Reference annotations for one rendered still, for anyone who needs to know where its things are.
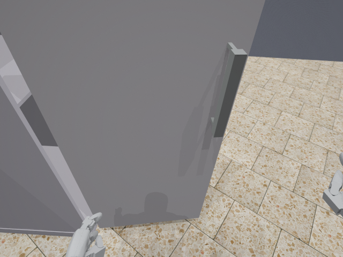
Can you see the robot left hand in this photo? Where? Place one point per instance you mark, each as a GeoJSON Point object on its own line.
{"type": "Point", "coordinates": [79, 245]}

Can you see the robot right hand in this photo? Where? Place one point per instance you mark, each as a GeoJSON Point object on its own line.
{"type": "Point", "coordinates": [333, 197]}

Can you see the fridge door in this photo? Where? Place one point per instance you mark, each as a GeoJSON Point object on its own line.
{"type": "Point", "coordinates": [127, 89]}

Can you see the handle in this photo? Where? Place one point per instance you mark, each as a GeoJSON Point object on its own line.
{"type": "Point", "coordinates": [235, 65]}

